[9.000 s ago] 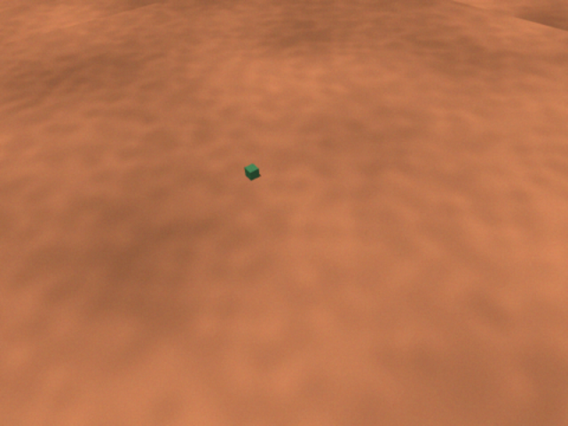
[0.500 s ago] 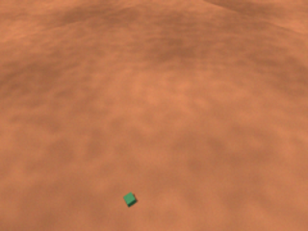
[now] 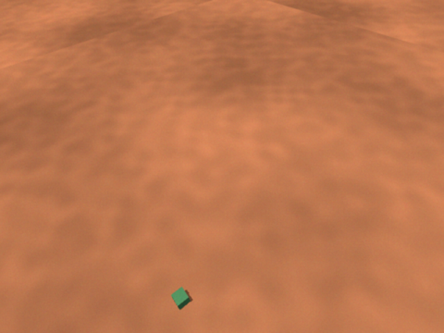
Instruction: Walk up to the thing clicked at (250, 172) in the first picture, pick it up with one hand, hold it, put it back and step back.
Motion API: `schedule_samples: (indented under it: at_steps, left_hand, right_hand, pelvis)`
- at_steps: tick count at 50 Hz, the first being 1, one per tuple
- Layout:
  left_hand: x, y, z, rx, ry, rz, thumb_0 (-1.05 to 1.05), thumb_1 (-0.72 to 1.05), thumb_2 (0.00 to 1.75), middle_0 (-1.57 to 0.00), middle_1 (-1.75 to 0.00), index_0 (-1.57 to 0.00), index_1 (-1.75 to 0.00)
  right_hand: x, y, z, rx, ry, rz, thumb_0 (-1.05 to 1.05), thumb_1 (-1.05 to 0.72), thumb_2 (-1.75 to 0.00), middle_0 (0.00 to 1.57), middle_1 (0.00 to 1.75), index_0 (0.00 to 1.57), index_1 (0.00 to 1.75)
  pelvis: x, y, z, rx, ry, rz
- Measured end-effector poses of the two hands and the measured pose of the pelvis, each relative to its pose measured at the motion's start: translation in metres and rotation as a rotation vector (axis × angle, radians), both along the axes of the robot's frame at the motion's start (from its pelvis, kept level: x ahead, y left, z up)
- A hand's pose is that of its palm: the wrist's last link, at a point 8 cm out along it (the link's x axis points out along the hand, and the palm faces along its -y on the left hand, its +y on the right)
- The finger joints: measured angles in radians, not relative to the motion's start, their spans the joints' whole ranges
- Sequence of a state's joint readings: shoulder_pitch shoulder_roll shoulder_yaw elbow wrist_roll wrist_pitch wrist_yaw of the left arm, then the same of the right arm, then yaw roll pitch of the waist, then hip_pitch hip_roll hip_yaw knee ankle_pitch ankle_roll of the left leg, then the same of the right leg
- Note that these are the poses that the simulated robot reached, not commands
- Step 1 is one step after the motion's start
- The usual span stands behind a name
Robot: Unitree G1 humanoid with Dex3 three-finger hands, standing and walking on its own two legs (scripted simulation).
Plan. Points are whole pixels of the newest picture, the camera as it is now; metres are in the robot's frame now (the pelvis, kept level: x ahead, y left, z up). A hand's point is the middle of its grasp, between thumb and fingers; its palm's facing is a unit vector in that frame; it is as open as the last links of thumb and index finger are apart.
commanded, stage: walk up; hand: left
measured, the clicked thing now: (180, 298) +0.42 +0.23 -0.75
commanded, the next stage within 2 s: stand in 0.10 s
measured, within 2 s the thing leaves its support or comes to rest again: neither
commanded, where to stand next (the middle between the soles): +0.05 +0.00 m, yaw +0 degrees
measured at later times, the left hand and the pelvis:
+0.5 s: hand out of the picture +0.06 +0.24 -0.14, palm faces -0.01 -0.94 -0.35, open 7.4 cm; pelvis -0.02 -0.01 +0.01, yaw +1 degrees
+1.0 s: hand out of the picture +0.04 +0.24 -0.15, palm faces +0.00 -0.94 -0.34, open 7.4 cm; pelvis -0.02 -0.02 +0.01, yaw +2 degrees
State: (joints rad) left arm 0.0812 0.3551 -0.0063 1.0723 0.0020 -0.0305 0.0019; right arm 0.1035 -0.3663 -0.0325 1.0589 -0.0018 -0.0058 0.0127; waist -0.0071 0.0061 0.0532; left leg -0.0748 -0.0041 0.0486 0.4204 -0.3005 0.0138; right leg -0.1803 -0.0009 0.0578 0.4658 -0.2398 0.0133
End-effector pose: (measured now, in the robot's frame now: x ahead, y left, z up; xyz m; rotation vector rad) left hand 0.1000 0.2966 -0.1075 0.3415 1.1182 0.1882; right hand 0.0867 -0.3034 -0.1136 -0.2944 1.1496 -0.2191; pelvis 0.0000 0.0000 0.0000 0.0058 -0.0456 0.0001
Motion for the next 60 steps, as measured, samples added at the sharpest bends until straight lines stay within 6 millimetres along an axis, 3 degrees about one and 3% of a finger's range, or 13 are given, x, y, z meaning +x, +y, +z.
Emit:
schedule_samples:
  at_steps: [6, 13, 31, 38, 45, 60]
  left_hand:
    - [0.006, -0.006, 0.000, -0.006, 0.004, -0.014, 0.01, 0.91, 0.90, -0.21, -0.30, -0.20, -0.30]
    - [-0.001, -0.012, 0.001, -0.017, 0.022, 0.001, 0.01, 0.91, 0.90, -0.21, -0.30, -0.20, -0.30]
    - [-0.066, -0.014, 0.000, -0.009, 0.105, 0.067, 0.01, 0.91, 0.90, -0.21, -0.30, -0.20, -0.30]
    - [-0.079, -0.014, -0.003, -0.011, 0.136, 0.083, 0.01, 0.91, 0.90, -0.21, -0.30, -0.20, -0.30]
    - [-0.075, -0.015, -0.004, -0.018, 0.139, 0.078, 0.01, 0.91, 0.90, -0.21, -0.30, -0.20, -0.30]
    - [-0.043, -0.016, -0.001, -0.019, 0.085, 0.057, 0.01, 0.91, 0.90, -0.21, -0.30, -0.20, -0.30]
  right_hand:
    - [-0.017, -0.006, -0.001, -0.004, 0.038, -0.028, 0.01, -0.90, -0.90, 0.20, 0.30, 0.20, 0.30]
    - [-0.032, -0.005, -0.001, 0.003, 0.078, -0.034, 0.01, -0.90, -0.90, 0.20, 0.30, 0.20, 0.30]
    - [-0.045, -0.009, -0.003, 0.024, 0.093, 0.010, 0.01, -0.90, -0.90, 0.20, 0.30, 0.20, 0.30]
    - [-0.050, -0.012, -0.003, 0.015, 0.118, 0.016, 0.01, -0.90, -0.90, 0.20, 0.30, 0.20, 0.30]
    - [-0.049, -0.011, -0.003, 0.010, 0.130, 0.018, 0.01, -0.90, -0.90, 0.20, 0.30, 0.20, 0.30]
    - [-0.027, -0.007, -0.001, 0.010, 0.096, 0.033, 0.01, -0.90, -0.90, 0.20, 0.30, 0.20, 0.30]
  pelvis:
    - [-0.001, -0.002, 0.002, 0.001, -0.002, -0.005]
    - [-0.008, -0.007, 0.006, -0.001, -0.006, 0.007]
    - [-0.026, -0.018, 0.008, -0.003, 0.002, 0.022]
    - [-0.026, -0.019, 0.008, -0.004, 0.011, 0.025]
    - [-0.023, -0.018, 0.008, -0.004, 0.015, 0.027]
    - [-0.012, -0.016, 0.009, -0.005, 0.020, 0.029]
